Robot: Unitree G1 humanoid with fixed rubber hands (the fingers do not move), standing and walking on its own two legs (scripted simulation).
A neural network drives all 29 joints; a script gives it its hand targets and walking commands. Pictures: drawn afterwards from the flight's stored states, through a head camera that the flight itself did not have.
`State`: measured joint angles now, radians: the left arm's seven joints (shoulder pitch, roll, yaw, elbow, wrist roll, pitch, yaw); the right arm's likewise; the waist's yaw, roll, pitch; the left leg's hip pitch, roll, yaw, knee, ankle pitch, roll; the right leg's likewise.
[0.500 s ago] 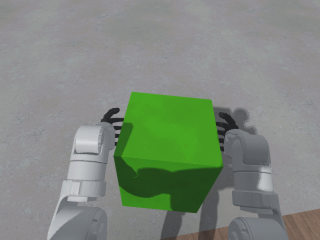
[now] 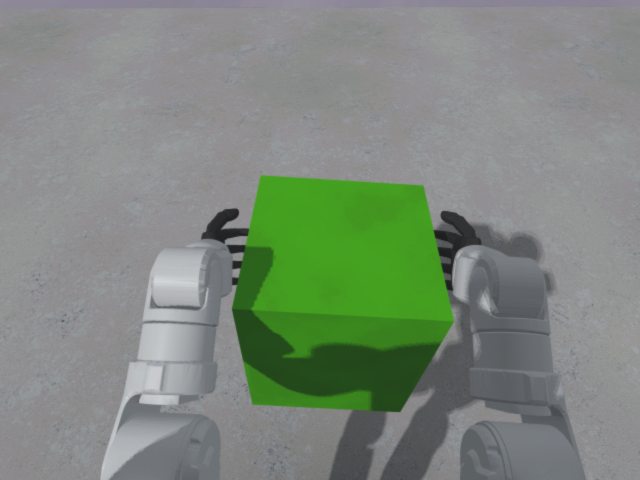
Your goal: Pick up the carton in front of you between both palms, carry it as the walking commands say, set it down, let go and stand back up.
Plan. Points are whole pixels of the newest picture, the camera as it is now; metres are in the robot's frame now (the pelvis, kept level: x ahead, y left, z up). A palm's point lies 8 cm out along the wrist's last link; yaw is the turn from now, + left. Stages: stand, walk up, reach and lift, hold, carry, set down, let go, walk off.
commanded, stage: carry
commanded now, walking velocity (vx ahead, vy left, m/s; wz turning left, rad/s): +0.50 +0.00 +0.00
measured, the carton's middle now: (334, 300) +0.35 +0.01 +0.02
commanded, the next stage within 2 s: none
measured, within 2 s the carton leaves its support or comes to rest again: neither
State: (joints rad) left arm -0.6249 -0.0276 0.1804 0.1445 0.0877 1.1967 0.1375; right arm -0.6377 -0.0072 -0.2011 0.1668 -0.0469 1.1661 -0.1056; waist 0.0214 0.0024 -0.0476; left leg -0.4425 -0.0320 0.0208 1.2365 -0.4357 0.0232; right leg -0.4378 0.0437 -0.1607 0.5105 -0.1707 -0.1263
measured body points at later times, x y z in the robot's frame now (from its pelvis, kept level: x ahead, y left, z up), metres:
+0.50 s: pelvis +0.32 +0.04 +0.01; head +0.33 +0.04 +0.46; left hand +0.64 +0.17 +0.07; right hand +0.61 -0.13 +0.07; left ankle +0.36 +0.11 -0.73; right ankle +0.18 -0.05 -0.64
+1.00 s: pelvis +0.58 -0.02 +0.01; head +0.58 -0.03 +0.46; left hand +0.86 +0.13 +0.08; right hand +0.86 -0.17 +0.08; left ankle +0.56 +0.10 -0.72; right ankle +0.64 -0.11 -0.73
